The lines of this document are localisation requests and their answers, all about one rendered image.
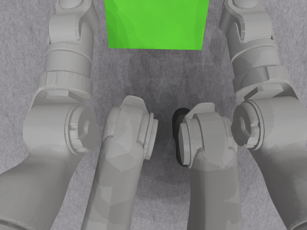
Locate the robot right upper arm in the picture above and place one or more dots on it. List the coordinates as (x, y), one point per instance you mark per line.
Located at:
(274, 130)

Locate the robot right forearm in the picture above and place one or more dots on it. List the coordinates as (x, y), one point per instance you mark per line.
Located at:
(253, 52)

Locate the carton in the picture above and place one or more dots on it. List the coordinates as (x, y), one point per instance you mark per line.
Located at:
(156, 24)

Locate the robot left thigh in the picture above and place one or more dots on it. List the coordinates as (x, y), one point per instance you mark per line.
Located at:
(112, 196)

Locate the robot left shin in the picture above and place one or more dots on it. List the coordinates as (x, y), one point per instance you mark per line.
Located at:
(112, 117)

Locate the robot left upper arm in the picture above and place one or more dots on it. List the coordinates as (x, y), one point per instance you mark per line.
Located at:
(57, 136)

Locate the robot left forearm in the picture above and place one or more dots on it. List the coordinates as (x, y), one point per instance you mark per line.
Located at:
(69, 54)

